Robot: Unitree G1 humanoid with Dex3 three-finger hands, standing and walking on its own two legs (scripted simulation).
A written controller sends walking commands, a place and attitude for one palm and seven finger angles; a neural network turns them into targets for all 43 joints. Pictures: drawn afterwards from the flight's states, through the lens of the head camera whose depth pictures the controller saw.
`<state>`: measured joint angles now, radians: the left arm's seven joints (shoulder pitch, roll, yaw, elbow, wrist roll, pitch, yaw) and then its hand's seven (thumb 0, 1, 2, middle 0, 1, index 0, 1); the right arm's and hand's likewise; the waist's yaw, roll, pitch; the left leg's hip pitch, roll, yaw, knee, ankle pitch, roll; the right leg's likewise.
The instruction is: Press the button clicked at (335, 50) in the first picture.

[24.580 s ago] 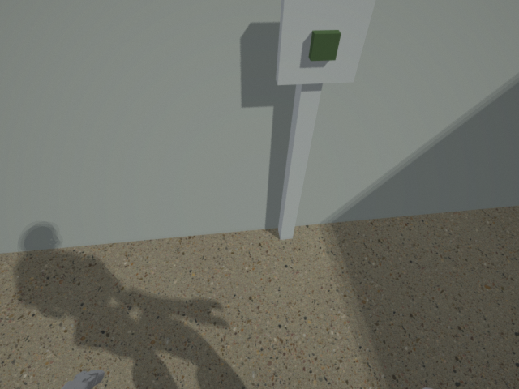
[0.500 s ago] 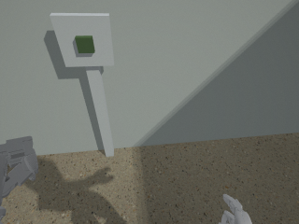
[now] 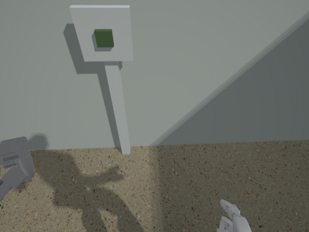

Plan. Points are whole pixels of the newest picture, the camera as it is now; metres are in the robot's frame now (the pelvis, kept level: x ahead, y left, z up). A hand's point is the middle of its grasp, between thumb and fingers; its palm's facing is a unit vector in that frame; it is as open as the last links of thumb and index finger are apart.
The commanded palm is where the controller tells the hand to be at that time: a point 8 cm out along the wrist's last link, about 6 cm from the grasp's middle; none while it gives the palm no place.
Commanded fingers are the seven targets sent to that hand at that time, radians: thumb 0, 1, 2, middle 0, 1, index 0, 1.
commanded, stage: let the arm hang, fingers relaxed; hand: left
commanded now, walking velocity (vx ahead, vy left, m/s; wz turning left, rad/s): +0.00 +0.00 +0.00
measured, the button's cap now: (104, 38) +0.76 +0.23 +0.15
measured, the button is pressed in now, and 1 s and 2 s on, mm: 0 0 0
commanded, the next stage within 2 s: stand and wait in 1.16 s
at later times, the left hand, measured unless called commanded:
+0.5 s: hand out of the picture +0.01 +0.21 -0.17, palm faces +0.04 -0.97 -0.23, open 4.2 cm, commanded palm none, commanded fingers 0.00 0.90 0.90 -0.46 -0.58 -0.46 -0.58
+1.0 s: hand out of the picture -0.01 +0.21 -0.16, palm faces +0.02 -0.98 -0.22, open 7.3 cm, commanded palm none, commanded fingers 0.00 0.90 0.90 -0.20 -0.30 -0.20 -0.30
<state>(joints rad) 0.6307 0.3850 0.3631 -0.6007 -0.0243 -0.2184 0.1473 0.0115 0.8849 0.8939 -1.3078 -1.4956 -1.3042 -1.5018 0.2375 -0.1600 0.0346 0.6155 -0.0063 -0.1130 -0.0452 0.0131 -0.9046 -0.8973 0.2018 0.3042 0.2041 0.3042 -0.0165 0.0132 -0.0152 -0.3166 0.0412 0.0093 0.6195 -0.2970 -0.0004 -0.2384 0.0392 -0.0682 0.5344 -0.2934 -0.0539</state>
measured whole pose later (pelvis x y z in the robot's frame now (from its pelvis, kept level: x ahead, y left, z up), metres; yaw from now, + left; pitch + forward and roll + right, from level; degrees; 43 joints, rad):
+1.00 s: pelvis -0.02 +0.02 +0.01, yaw +0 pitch -2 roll +0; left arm 0.24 0.18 0.01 1.14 0.01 0.01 0.02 0.00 0.90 0.89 -0.21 -0.31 -0.21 -0.32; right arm 0.30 -0.17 -0.01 1.12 -0.02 0.02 -0.03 0.00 -0.91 -0.90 0.20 0.30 0.20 0.30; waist -0.01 0.02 0.04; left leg -0.20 -0.01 0.02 0.41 -0.18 0.03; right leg -0.18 0.01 -0.05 0.40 -0.19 -0.02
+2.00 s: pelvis +0.01 +0.01 +0.02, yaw +0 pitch -1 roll +0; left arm 0.09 0.32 0.02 1.14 0.01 -0.02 0.00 0.00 0.90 0.89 -0.20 -0.30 -0.20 -0.30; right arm 0.11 -0.32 -0.01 1.11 -0.02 0.00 -0.02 0.01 -0.91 -0.90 0.20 0.30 0.20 0.30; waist -0.01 0.02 0.05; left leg -0.11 -0.01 0.02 0.30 -0.17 0.01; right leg -0.09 0.02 -0.05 0.30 -0.19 -0.03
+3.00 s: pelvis +0.02 -0.01 +0.02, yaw -1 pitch -2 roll +0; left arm 0.10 0.32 0.01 1.14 0.01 -0.02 0.00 0.00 0.90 0.89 -0.20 -0.30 -0.20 -0.30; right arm 0.13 -0.32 -0.01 1.13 -0.02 0.01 -0.02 0.01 -0.91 -0.90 0.20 0.30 0.20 0.30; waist -0.01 0.02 0.06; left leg -0.08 0.03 0.03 0.28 -0.17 -0.02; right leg -0.06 0.06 -0.04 0.27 -0.18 -0.07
